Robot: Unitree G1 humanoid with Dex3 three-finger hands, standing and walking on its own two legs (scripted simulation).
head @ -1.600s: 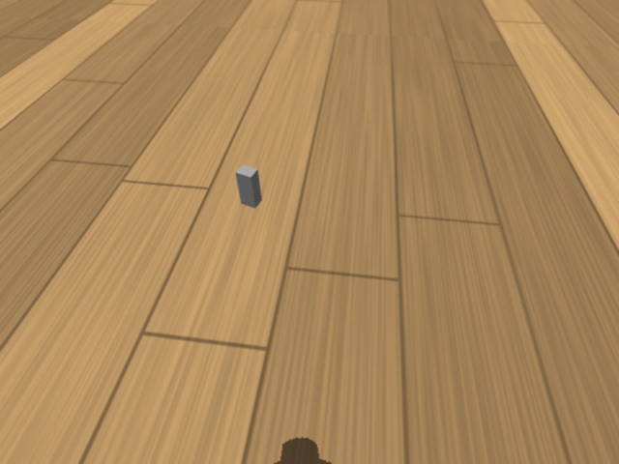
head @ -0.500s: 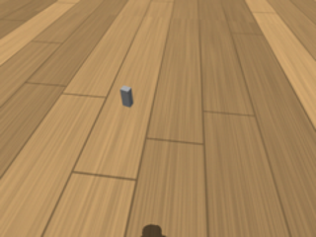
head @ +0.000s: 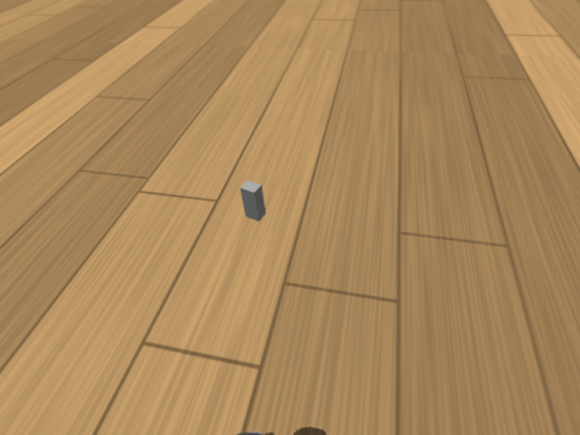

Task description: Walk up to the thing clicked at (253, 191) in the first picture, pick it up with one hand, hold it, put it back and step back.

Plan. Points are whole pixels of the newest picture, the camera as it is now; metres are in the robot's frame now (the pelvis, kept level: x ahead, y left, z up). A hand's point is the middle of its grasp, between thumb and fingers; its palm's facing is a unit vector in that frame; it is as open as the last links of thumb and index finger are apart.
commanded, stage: walk up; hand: left
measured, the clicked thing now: (253, 201) +1.28 +0.27 -0.68
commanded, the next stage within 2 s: none
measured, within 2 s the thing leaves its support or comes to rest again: neither
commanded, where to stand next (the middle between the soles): +0.94 +0.07 m, yaw +1 degrees
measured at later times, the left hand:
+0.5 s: hand (139, 347) +0.32 +0.31 -0.14, palm faces -0.01 -0.94 -0.35, open 7.4 cm
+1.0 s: hand (181, 269) +0.48 +0.27 -0.13, palm faces +0.03 -0.92 -0.38, open 7.4 cm
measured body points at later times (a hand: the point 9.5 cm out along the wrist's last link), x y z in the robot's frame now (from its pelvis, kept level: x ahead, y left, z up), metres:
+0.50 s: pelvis +0.25 +0.04 -0.01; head +0.27 +0.05 +0.44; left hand +0.32 +0.36 -0.12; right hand +0.34 -0.27 -0.11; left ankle +0.23 +0.15 -0.74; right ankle +0.33 -0.12 -0.69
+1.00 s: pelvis +0.47 +0.00 +0.00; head +0.48 -0.02 +0.45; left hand +0.48 +0.32 -0.10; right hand +0.56 -0.32 -0.12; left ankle +0.57 +0.16 -0.70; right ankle +0.46 -0.11 -0.74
